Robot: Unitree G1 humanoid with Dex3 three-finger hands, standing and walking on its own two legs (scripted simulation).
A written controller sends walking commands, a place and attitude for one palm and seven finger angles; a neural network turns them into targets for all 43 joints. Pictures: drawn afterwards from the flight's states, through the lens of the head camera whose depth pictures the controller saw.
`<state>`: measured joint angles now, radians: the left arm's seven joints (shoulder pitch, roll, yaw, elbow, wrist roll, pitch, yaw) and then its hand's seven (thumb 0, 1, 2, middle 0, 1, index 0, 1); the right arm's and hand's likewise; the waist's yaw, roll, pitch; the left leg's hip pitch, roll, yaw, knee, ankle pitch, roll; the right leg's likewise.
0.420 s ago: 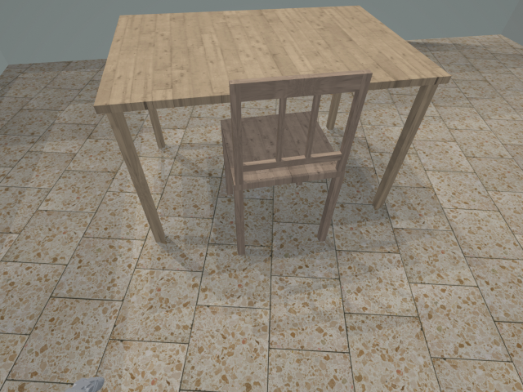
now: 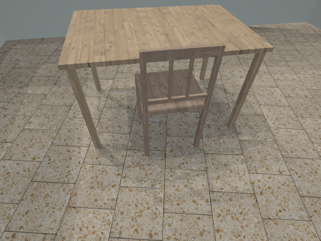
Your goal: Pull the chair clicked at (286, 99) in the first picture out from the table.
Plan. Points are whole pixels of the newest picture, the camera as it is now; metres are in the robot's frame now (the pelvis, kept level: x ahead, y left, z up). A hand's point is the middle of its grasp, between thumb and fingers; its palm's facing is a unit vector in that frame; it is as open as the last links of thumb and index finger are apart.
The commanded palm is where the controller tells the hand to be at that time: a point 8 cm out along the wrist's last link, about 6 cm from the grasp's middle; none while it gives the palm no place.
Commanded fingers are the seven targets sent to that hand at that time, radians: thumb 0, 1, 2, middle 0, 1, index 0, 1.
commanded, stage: stand and wait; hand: left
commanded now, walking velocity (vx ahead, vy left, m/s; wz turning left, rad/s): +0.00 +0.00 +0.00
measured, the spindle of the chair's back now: (170, 80) +0.89 +0.00 -0.12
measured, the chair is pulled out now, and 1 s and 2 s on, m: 0.00 0.00 0.00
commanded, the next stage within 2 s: look at it before walking up in 0.40 s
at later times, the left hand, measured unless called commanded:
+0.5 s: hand out of the picture +0.07 +0.24 -0.15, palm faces -0.03 -0.94 -0.34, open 7.4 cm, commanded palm none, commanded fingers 0.00 0.90 0.90 -0.20 -0.30 -0.20 -0.30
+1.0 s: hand out of the picture +0.08 +0.24 -0.15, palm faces -0.03 -0.94 -0.33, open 7.4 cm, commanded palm none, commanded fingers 0.00 0.90 0.90 -0.20 -0.30 -0.20 -0.30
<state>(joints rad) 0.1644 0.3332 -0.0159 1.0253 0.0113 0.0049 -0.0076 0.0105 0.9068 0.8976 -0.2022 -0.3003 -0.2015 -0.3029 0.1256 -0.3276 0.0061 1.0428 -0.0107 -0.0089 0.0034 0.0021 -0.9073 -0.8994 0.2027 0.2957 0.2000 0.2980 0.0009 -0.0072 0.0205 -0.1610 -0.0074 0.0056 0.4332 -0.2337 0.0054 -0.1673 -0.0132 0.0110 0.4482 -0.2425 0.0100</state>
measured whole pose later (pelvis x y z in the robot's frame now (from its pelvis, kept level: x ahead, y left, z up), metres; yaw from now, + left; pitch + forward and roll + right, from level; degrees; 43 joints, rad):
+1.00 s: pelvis +0.00 -0.01 +0.00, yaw +0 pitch -2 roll +0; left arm 0.14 0.34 0.00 1.09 0.01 -0.01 -0.01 0.01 0.91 0.90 -0.20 -0.30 -0.20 -0.30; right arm 0.13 -0.33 0.00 1.12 -0.01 -0.02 0.00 0.00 -0.91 -0.90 0.20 0.30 0.20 0.30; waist 0.00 -0.01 0.02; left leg -0.13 0.01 0.00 0.36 -0.20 -0.01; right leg -0.14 0.01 0.01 0.38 -0.21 -0.01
